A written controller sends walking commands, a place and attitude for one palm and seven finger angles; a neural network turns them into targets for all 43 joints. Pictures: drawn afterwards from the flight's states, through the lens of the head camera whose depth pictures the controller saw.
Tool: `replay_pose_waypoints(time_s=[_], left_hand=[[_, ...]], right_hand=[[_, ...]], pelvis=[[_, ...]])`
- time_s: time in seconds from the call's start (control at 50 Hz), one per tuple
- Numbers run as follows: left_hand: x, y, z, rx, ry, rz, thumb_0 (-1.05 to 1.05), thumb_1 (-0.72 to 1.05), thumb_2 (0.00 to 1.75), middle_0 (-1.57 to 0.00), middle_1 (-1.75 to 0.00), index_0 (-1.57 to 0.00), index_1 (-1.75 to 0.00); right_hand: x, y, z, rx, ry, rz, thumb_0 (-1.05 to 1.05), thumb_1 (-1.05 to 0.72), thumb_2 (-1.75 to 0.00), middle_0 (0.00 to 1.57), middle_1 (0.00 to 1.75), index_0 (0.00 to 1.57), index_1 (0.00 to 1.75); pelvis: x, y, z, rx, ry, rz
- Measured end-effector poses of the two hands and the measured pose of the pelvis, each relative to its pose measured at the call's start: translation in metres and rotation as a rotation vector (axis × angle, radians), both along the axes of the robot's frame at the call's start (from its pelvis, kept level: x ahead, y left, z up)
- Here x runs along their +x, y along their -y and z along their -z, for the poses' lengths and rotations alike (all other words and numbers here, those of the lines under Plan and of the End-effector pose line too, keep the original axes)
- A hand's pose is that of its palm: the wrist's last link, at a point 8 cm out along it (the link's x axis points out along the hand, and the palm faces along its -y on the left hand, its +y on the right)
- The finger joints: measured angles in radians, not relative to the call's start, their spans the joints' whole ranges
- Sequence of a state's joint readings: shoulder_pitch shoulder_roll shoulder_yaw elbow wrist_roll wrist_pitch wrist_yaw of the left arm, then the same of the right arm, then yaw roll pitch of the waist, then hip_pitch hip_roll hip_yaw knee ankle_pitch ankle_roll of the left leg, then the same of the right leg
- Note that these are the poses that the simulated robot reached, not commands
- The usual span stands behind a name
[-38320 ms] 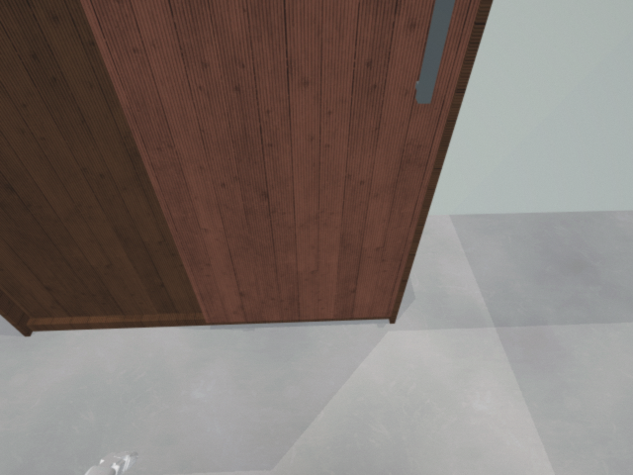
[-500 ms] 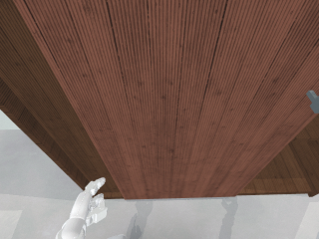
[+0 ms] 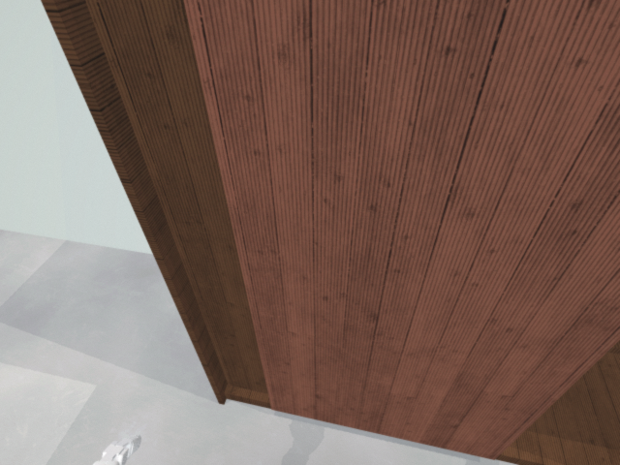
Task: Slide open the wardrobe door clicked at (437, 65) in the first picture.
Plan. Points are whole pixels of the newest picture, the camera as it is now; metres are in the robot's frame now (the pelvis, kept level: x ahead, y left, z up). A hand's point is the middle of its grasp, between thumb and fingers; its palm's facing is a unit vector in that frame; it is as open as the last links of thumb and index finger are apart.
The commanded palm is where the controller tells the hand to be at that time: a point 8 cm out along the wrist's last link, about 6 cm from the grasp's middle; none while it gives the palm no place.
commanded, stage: stop walking and hold the door there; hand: right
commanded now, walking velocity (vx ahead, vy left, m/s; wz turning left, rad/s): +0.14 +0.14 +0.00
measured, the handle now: out of the picture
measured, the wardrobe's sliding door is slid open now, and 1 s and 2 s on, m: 0.47 0.46 0.47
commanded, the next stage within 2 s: loosen the grip on the handle in 1.92 s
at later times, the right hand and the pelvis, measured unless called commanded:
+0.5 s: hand out of the picture +0.34 -0.36 +0.22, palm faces +0.63 +0.75 -0.20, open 6.8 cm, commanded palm +0.29 -0.38 +0.19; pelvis -0.02 +0.00 +0.00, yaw +2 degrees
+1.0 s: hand out of the picture +0.34 -0.37 +0.21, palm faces +0.46 +0.87 -0.20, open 6.2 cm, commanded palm +0.30 -0.38 +0.19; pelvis -0.04 -0.09 -0.01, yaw -2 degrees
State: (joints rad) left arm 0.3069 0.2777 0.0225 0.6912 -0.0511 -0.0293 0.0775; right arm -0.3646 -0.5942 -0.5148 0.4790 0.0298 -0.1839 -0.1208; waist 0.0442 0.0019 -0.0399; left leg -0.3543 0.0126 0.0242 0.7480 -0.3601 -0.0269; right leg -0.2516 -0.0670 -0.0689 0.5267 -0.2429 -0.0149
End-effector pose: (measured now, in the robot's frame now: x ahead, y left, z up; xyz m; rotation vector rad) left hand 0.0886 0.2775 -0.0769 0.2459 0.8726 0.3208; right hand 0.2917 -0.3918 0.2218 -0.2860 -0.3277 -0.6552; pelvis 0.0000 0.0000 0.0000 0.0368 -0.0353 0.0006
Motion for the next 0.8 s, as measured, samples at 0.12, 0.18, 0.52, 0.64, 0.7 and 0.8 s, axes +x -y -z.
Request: replay_pose_waypoints(time_s=[0.12,0.18,0.52,0.64,0.7,0.8], left_hand=[[-0.025,0.028,0.025,-0.095,-0.058,0.032,0.01,0.9,0.9,-0.21,-0.3,-0.21,-0.3],[-0.034,0.031,0.034,-0.119,-0.085,0.034,0.01,0.9,0.9,-0.21,-0.3,-0.21,-0.3],[-0.026,0.005,0.022,-0.037,-0.058,0.009,0.01,0.91,0.9,-0.21,-0.3,-0.21,-0.3],[-0.01,0.0,0.024,-0.04,-0.073,0.036,0.01,0.91,0.9,-0.21,-0.3,-0.21,-0.3],[0.0,0.004,0.021,-0.025,-0.077,0.064,0.01,0.91,0.9,-0.21,-0.3,-0.21,-0.3],[0.02,0.025,0.017,-0.007,-0.052,0.097,0.01,0.91,0.9,-0.2,-0.3,-0.2,-0.3]], right_hand=[[-0.001,-0.002,-0.001,-0.008,-0.029,0.02,-0.13,-0.61,-0.79,0.45,1.4,0.17,1.28],[-0.002,-0.003,-0.004,-0.014,-0.064,0.032,-0.13,-0.61,-0.78,0.45,1.4,0.17,1.29],[0.0,-0.003,-0.002,0.005,-0.078,0.021,-0.16,-0.62,-0.8,0.45,1.4,0.21,1.33],[0.001,-0.003,-0.002,-0.014,-0.108,0.016,-0.18,-0.63,-0.81,0.45,1.4,0.22,1.34],[0.001,0.001,-0.002,-0.032,-0.111,-0.004,-0.19,-0.62,-0.81,0.45,1.4,0.26,1.35],[0.003,0.008,0.0,-0.081,-0.104,-0.062,-0.24,-0.6,-0.81,0.46,1.41,0.33,1.37]], pelvis=[[-0.014,-0.003,0.005,-0.018,-0.031,-0.044],[-0.022,-0.002,0.004,-0.001,-0.027,-0.043],[-0.02,-0.002,0.004,-0.016,-0.014,-0.037],[-0.016,0.002,0.002,-0.021,-0.028,-0.029],[-0.016,0.01,-0.001,-0.043,-0.024,-0.01],[-0.02,0.033,-0.001,-0.068,-0.02,0.02]])
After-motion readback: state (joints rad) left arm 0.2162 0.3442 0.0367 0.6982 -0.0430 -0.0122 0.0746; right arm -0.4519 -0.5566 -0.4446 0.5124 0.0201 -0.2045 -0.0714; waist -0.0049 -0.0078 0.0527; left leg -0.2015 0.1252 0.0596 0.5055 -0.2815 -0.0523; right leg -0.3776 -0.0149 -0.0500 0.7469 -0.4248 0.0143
